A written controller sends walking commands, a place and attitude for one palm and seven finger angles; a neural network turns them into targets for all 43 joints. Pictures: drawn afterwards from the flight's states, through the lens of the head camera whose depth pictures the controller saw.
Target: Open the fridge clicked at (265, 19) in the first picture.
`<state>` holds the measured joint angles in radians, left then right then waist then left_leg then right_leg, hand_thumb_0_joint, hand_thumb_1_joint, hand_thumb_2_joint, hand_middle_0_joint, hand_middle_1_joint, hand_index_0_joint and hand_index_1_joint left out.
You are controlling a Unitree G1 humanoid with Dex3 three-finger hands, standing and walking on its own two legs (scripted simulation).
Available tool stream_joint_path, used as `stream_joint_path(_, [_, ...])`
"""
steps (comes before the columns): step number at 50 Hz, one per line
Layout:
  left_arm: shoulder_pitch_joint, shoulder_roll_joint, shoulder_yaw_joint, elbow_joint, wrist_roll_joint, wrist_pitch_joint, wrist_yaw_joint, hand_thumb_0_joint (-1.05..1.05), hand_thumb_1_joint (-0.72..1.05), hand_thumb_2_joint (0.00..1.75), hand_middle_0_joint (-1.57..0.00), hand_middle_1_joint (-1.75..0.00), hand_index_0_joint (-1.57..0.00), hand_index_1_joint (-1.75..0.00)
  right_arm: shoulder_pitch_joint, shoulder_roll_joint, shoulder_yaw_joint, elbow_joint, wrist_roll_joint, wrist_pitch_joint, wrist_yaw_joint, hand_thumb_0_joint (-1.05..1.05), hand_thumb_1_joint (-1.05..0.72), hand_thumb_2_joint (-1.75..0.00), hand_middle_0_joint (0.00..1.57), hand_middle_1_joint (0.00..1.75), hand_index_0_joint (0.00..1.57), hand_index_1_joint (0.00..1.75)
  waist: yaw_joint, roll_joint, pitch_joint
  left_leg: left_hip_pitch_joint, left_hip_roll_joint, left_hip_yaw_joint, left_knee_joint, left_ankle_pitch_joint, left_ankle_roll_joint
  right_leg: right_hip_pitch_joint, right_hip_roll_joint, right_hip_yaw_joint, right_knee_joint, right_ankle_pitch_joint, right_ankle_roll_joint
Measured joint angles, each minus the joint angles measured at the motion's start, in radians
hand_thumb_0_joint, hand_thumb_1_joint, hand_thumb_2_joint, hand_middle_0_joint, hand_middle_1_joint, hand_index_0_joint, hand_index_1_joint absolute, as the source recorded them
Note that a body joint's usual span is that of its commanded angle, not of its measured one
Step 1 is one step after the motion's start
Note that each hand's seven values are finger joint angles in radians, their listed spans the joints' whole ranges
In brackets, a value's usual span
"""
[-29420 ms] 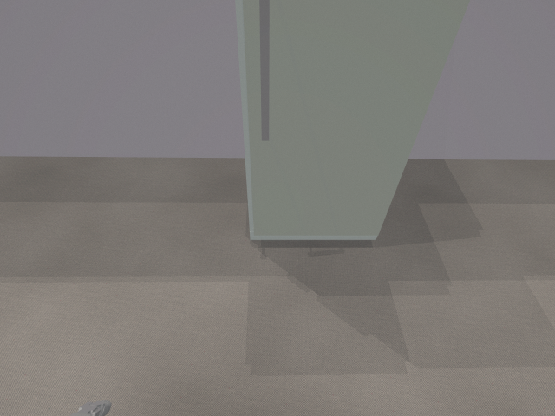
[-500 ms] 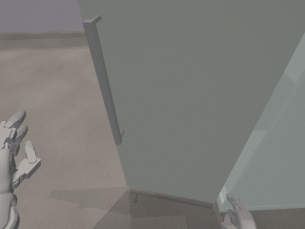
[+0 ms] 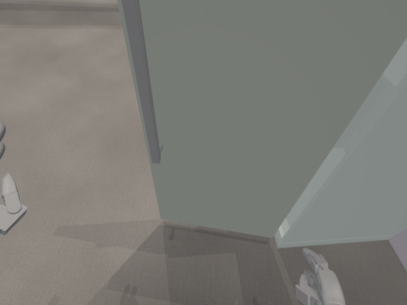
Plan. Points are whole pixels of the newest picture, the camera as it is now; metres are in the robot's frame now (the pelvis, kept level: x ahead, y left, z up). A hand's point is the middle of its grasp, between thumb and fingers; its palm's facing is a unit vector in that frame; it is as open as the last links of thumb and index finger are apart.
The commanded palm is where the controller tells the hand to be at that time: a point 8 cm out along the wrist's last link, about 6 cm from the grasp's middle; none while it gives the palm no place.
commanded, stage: step back with the hand held close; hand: left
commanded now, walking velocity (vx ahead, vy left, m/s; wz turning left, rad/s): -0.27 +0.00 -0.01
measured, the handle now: (149, 92) +0.55 +0.18 +0.11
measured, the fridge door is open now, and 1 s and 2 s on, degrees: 76 76 76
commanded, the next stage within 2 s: stop stepping back and stand still in 0.68 s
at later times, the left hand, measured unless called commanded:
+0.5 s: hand out of the picture +0.11 +0.26 +0.18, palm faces +0.51 -0.70 -0.49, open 7.4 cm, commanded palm +0.03 +0.29 +0.18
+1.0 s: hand out of the picture -0.01 +0.23 +0.18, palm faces +0.49 -0.77 -0.41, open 7.4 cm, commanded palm -0.07 +0.27 +0.18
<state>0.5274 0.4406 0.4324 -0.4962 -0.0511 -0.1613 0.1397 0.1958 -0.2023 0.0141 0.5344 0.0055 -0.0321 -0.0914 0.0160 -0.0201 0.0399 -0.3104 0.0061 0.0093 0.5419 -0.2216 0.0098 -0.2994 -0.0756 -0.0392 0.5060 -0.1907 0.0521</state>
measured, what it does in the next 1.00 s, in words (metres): walks backwards: right foot, then left foot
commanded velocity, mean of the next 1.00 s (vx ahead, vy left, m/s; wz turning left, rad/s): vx -0.19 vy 0.00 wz -0.07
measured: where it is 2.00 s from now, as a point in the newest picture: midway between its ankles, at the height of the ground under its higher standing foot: outside the picture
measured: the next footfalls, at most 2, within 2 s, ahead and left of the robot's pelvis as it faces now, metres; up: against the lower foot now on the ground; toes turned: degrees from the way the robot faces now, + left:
right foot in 0.46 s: +0.01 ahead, -0.14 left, +0.00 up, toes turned +8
left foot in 0.72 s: -0.06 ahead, +0.10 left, +0.00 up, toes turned +8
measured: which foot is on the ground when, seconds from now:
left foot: down 0.00-0.54, up 0.56-0.70, down 0.72-1.00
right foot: down 0.00-0.36, up 0.38-0.44, down 0.46-0.72, up 0.74-0.98, down 1.00-1.00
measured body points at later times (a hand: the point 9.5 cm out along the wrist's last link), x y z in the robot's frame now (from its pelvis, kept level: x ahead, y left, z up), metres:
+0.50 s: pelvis -0.08 -0.02 -0.02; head -0.07 +0.00 +0.43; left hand +0.07 +0.30 +0.20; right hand +0.08 -0.25 -0.09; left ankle +0.04 +0.12 -0.73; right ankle -0.03 -0.14 -0.73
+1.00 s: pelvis -0.19 -0.04 +0.00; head -0.19 -0.01 +0.45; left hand -0.04 +0.27 +0.20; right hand +0.00 -0.23 -0.06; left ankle -0.10 +0.10 -0.73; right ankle -0.26 -0.14 -0.73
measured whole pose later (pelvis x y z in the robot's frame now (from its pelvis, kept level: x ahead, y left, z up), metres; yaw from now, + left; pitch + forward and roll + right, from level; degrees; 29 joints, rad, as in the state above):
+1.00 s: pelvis -0.19 -0.04 +0.00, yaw +3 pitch +2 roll +0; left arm 0.53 0.43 0.43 -0.56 -0.05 -0.21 0.17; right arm 0.22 -0.13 0.04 0.57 -0.01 -0.17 -0.04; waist 0.01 -0.06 -0.04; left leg -0.45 0.07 0.06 0.54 -0.18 -0.01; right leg -0.18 0.02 -0.04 0.54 -0.46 -0.02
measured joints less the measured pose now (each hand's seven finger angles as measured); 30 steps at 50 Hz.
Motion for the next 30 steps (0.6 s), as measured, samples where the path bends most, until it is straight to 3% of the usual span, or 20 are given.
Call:
stream_joint_path(5, [-0.032, -0.027, 0.015, 0.018, 0.019, -0.03, 0.011, 0.01, 0.89, 0.9, -0.22, -0.3, -0.21, -0.31, 0.017, 0.005, 0.01, 0.001, 0.003, -0.032, 0.006, 0.01, -0.9, -0.9, 0.2, 0.3, 0.2, 0.3, 0.006, 0.014, -0.007, -0.054, 0.01, -0.019, 0.067, -0.007, -0.001, -0.038, 0.009, -0.016, 0.046, 0.001, -0.007])
stream_joint_path(13, [-0.058, -0.074, -0.03, 0.013, 0.03, -0.057, 0.024, 0.01, 0.89, 0.9, -0.21, -0.3, -0.21, -0.31, 0.043, -0.005, 0.01, 0.048, -0.007, -0.068, 0.012, 0.01, -0.9, -0.9, 0.2, 0.3, 0.2, 0.3, 0.008, 0.016, -0.02, -0.123, 0.015, -0.037, 0.126, -0.071, -0.003, -0.082, 0.019, -0.029, 0.056, 0.024, -0.024])
stream_joint_path(17, [-0.065, -0.048, -0.023, -0.001, 0.029, -0.076, 0.03, 0.01, 0.88, 0.9, -0.22, -0.3, -0.21, -0.31, 0.049, -0.01, 0.007, 0.061, -0.009, -0.077, 0.007, 0.01, -0.9, -0.9, 0.2, 0.3, 0.2, 0.3, -0.011, 0.015, -0.012, -0.138, 0.019, -0.047, 0.105, -0.025, -0.005, -0.101, 0.033, -0.024, 0.059, -0.022, -0.024])
stream_joint_path(20, [-0.07, -0.008, 0.005, 0.002, 0.034, -0.089, 0.027, 0.01, 0.88, 0.9, -0.22, -0.3, -0.21, -0.31, 0.065, -0.004, 0.0, 0.05, -0.005, -0.091, 0.005, 0.01, -0.9, -0.9, 0.2, 0.3, 0.2, 0.3, -0.04, 0.022, -0.001, -0.149, 0.023, -0.063, 0.084, 0.03, -0.003, -0.112, 0.07, 0.007, 0.099, -0.085, -0.023])
stream_joint_path(23, [-0.054, 0.039, 0.038, 0.002, 0.035, -0.104, 0.019, 0.01, 0.88, 0.9, -0.22, -0.3, -0.21, -0.31, 0.094, 0.01, -0.005, 0.046, -0.004, -0.107, 0.01, 0.01, -0.9, -0.9, 0.2, 0.3, 0.2, 0.3, -0.067, 0.018, -0.018, -0.179, 0.028, -0.067, 0.081, 0.092, -0.004, -0.058, 0.111, 0.031, 0.148, -0.064, -0.026])
stream_joint_path(25, [-0.031, 0.035, 0.057, 0.005, 0.039, -0.123, 0.013, 0.01, 0.89, 0.9, -0.22, -0.3, -0.21, -0.31, 0.089, 0.008, -0.008, 0.055, -0.005, -0.11, 0.017, 0.01, -0.9, -0.9, 0.2, 0.3, 0.2, 0.3, -0.059, 0.027, -0.026, -0.209, 0.044, -0.055, 0.106, 0.06, -0.005, -0.052, 0.127, 0.038, 0.136, -0.119, -0.041])
stream_joint_path(27, [-0.003, 0.018, 0.06, 0.009, 0.038, -0.134, 0.011, 0.01, 0.89, 0.9, -0.22, -0.3, -0.21, -0.31, 0.07, 0.004, -0.014, 0.066, -0.008, -0.109, 0.024, 0.01, -0.9, -0.9, 0.2, 0.3, 0.2, 0.3, -0.043, 0.033, -0.015, -0.223, 0.048, -0.051, 0.126, -0.026, -0.009, -0.063, 0.129, 0.039, 0.13, -0.082, -0.056])
stream_joint_path(30, [0.022, -0.009, 0.017, 0.0, 0.032, -0.115, 0.018, 0.01, 0.89, 0.9, -0.22, -0.3, -0.21, -0.31, 0.041, -0.004, -0.025, 0.101, -0.012, -0.101, 0.034, 0.01, -0.9, -0.9, 0.2, 0.3, 0.2, 0.3, -0.001, 0.007, -0.012, -0.238, 0.011, -0.031, 0.274, -0.143, -0.033, -0.07, 0.104, 0.067, 0.107, -0.044, -0.053])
